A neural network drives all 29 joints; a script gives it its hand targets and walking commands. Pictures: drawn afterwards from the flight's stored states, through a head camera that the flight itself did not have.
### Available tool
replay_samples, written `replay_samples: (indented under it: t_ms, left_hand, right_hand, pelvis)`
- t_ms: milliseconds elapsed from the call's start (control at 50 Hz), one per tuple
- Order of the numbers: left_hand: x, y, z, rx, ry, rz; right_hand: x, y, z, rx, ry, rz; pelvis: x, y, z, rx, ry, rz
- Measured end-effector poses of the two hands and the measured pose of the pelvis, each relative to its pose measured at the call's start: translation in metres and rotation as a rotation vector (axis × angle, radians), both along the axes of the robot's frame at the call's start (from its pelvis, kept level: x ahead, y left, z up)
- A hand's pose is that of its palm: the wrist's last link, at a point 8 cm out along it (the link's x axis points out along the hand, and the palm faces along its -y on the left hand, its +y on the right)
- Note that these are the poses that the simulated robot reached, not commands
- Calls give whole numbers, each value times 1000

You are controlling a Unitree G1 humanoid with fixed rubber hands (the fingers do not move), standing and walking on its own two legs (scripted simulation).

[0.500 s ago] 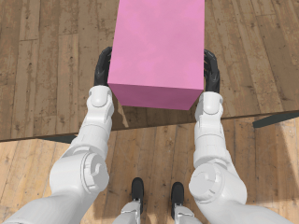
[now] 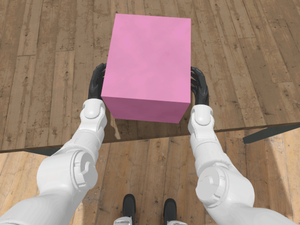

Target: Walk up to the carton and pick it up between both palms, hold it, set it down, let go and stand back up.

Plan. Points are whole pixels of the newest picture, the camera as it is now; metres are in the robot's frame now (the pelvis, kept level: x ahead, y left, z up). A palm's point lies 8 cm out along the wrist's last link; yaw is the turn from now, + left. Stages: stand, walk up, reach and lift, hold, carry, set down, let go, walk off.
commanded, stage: reach and lift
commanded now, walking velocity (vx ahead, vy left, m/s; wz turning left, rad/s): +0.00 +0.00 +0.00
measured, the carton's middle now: (149, 72) +0.50 +0.00 -0.01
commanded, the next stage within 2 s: none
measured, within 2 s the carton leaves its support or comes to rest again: leaves its support in 1.56 s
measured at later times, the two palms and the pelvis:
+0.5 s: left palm (96, 93) +0.45 +0.14 -0.03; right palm (200, 101) +0.43 -0.14 -0.03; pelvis -0.01 +0.01 +0.00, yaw -1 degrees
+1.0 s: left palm (95, 94) +0.45 +0.15 -0.03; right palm (201, 102) +0.42 -0.14 -0.03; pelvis -0.01 +0.00 -0.01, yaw -1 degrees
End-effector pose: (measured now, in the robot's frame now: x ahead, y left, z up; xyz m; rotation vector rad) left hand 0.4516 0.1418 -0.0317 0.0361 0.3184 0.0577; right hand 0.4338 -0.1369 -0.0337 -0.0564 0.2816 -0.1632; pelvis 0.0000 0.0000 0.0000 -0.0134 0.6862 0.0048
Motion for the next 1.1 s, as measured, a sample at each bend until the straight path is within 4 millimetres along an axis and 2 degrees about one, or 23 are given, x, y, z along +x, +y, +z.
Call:
replay_samples:
  t_ms: [480, 780, 1100]
  left_hand:
    - [0, 3, 0, -22, 0, -27]
    - [0, 3, 0, -19, 0, -31]
    - [0, 5, -1, -30, -5, -42]
  right_hand:
    - [-8, 2, 1, -25, 6, -1]
    - [-8, -1, 0, -17, 1, 32]
    - [-11, -1, 1, -6, 8, 43]
  pelvis:
    - [-6, 14, -2, -10, 12, -7]
    - [-7, 8, -6, -10, 20, -12]
    - [-11, 4, -20, -11, 41, -23]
